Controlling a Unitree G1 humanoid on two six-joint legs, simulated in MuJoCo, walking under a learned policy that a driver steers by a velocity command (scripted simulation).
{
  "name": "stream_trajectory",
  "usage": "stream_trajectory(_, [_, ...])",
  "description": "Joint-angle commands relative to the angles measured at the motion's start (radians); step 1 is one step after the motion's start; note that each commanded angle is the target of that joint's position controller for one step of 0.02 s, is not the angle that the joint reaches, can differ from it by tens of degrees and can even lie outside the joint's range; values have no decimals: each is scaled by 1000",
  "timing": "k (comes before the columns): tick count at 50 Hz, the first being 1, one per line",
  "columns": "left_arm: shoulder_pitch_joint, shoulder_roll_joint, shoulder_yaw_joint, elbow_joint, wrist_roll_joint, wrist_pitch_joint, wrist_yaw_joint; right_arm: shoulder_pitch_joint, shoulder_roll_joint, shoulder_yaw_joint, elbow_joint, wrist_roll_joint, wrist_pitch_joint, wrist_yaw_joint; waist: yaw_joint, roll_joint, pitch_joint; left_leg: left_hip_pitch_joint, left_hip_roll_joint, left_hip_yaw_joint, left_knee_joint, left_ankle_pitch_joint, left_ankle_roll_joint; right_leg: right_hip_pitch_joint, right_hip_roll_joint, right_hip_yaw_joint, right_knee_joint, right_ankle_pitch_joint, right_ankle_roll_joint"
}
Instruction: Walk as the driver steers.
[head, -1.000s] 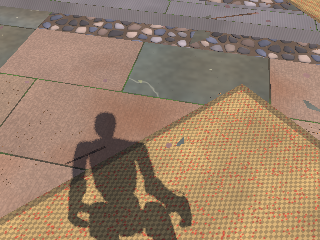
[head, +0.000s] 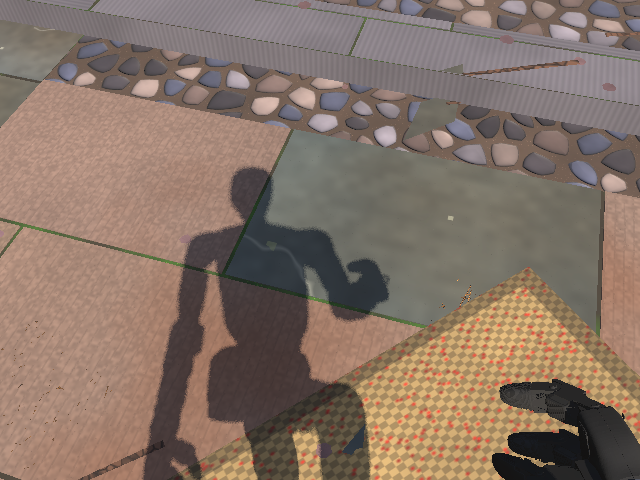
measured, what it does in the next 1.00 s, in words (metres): walks ahead: left foot, then right foot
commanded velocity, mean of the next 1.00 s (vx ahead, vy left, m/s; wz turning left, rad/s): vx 1.00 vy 0.00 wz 0.00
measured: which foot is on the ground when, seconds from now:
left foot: up 0.00-0.04, down 0.06-0.52, up 0.54-0.94, down 0.96-1.00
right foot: down 0.00-0.06, up 0.08-0.48, down 0.50-0.98, up 1.00-1.00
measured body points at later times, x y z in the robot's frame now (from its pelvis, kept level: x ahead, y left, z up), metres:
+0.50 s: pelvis +0.49 -0.02 -0.01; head +0.53 -0.02 +0.44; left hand +0.75 +0.17 -0.08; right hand +0.37 -0.27 -0.13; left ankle +0.22 +0.06 -0.70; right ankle +0.67 -0.11 -0.72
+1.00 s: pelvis +0.98 -0.01 -0.01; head +1.02 +0.00 +0.44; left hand +0.90 +0.25 -0.15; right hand +1.21 -0.23 -0.09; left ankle +1.12 +0.06 -0.72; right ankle +0.70 -0.11 -0.65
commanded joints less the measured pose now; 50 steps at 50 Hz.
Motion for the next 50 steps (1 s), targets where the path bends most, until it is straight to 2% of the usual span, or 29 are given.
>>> stream_trajectory(1, [-62,238,50,-38,33,16,34,310,-175,-59,46,6,0,-37,-246,-131,-162,510,-102,-2,-16,-141,47,-143,-285,13,512,1512,17])
stream_trajectory(2, [-128,252,56,-47,38,29,36,520,-206,-79,111,4,1,-55,-351,-118,-232,732,-53,-39,-82,-165,74,-254,-262,-10,798,1378,10])
stream_trajectory(3, [-154,175,40,-73,42,23,27,665,-270,-104,140,-17,5,-74,-366,5,-322,966,144,-242,-11,-451,111,-500,-160,-24,1190,765,-20])
stream_trajectory(4, [-9,37,10,-111,-21,4,0,584,-291,-109,129,-42,1,-63,-182,295,-402,1200,405,-879,-174,-613,261,-940,17,65,1532,-103,19])
stream_trajectory(5, [-118,142,22,-121,-8,-4,9,511,-223,-113,126,-14,0,-46,-218,103,-296,1100,354,-898,-305,-698,252,-1068,-53,109,1512,0,-25])
stream_trajectory(7, [-249,135,18,-151,1,-6,1,435,-118,-92,152,-14,-20,-37,-146,-56,-62,770,301,-642,-386,-521,200,-1031,-135,97,1380,98,-32])
stream_trajectory(9, [-251,88,6,-159,35,26,-23,431,-66,-70,186,-13,-39,-44,-63,-40,9,557,214,-494,-437,-474,140,-951,-180,103,1290,92,-8])
stream_trajectory(11, [-308,59,-6,-188,47,46,-40,462,-84,-70,215,9,-60,-42,-41,3,66,478,185,-407,-504,-434,126,-995,-223,72,1209,110,21])
stream_trajectory(13, [-448,73,-12,-247,47,47,-45,486,-107,-73,222,16,-73,-32,-59,2,119,434,142,-314,-563,-309,119,-1049,-243,16,1067,233,39])
stream_trajectory(16, [-599,62,-28,-295,30,32,-61,528,-114,-70,230,35,-91,-25,-93,-16,132,377,77,-176,-593,11,69,-883,-213,-70,738,498,33])
stream_trajectory(19, [-679,73,-31,-305,15,29,-63,609,-159,-72,263,42,-96,-32,-131,5,117,562,117,-140,-624,300,37,-812,-158,-122,580,614,0])
stream_trajectory(22, [-663,123,-15,-303,31,27,-42,638,-213,-74,284,15,-74,-52,-104,89,20,822,163,-111,-428,815,11,-758,-63,-159,515,444,-34])
stream_trajectory(23, [-563,157,0,-279,31,27,-31,632,-237,-78,290,-1,-60,-63,-45,123,-54,859,184,-111,-273,934,4,-653,-33,-141,513,356,-48])
stream_trajectory(24, [-372,199,21,-219,27,29,-15,604,-259,-84,291,-14,-43,-75,46,142,-152,836,196,-107,-48,961,0,-467,-15,-117,516,271,-66])
stream_trajectory(25, [-164,243,44,-152,32,33,3,555,-259,-86,280,-18,-34,-79,147,128,-232,705,169,-89,232,793,-3,-244,-68,-71,499,218,-88])
stream_trajectory(26, [-3,329,71,-118,47,38,22,556,-153,-67,248,-27,-39,-74,155,-33,-348,478,74,-89,635,165,13,-19,-300,170,566,13,-104])
stream_trajectory(27, [-64,352,82,-121,61,38,7,705,-45,-41,214,56,-57,-49,8,-340,-504,84,-91,-204,980,-528,-25,233,-530,798,348,-169,-262])
stream_trajectory(28, [-154,270,83,-128,38,38,-8,558,-142,-55,196,41,-61,-61,28,-118,-365,-37,-2,-241,954,-418,7,134,-448,735,263,-184,-213])
stream_trajectory(29, [-211,215,71,-115,30,26,-11,439,-149,-57,167,38,-64,-57,13,-42,-202,-51,34,-221,879,-324,5,-42,-412,552,244,-53,-189])
stream_trajectory(30, [-238,167,63,-97,37,19,-15,412,-123,-50,159,25,-62,-53,-30,44,-117,-11,64,-219,815,-307,2,-196,-376,447,216,57,-169])
stream_trajectory(32, [-240,104,41,-62,32,8,-8,424,-76,-38,151,-10,-29,-30,-108,15,-53,84,103,-227,730,-313,-19,-408,-312,317,159,70,-130])
stream_trajectory(35, [-206,117,41,-27,3,-16,-10,305,-54,-26,91,-26,-3,-6,-131,-36,64,4,151,-177,587,-272,-55,-519,-272,206,47,121,-126])
stream_trajectory(39, [-176,142,43,-21,-11,-36,-20,88,-53,-2,7,-11,-20,13,-103,-13,116,139,127,-62,156,55,-57,-599,-179,19,-36,423,-91])
stream_trajectory(42, [-108,185,48,10,-21,-43,-16,11,-74,-2,-6,3,-21,13,-72,-10,121,206,77,-13,8,183,-23,-434,-223,-13,-98,666,-73])
stream_trajectory(45, [-80,240,53,25,4,-22,1,59,-127,-22,3,-11,-25,-7,-111,-84,5,287,-22,23,-43,27,13,-188,-262,-43,118,1199,-38])
stream_trajectory(47, [-120,281,63,26,31,11,23,375,-194,-56,99,-10,-22,-33,-263,-128,-170,588,-68,-6,-40,-139,45,-193,-281,-56,534,1321,-22])
stream_trajectory(48, [-150,264,61,17,39,19,27,571,-242,-80,157,-18,-17,-52,-349,-118,-250,811,7,-76,-25,-235,71,-346,-245,-62,833,1130,-19])
stream_trajectory(49, [-96,119,31,-20,26,11,12,660,-335,-108,176,-42,-15,-69,-290,115,-353,1055,272,-419,-25,-477,116,-652,-121,-61,1253,394,-13])
stream_trajectory(50, [19,84,21,-36,-34,-7,-1,612,-336,-117,169,-39,-14,-51,-195,308,-495,1216,443,-989,-270,-652,218,-948,5,84,1516,-113,-9])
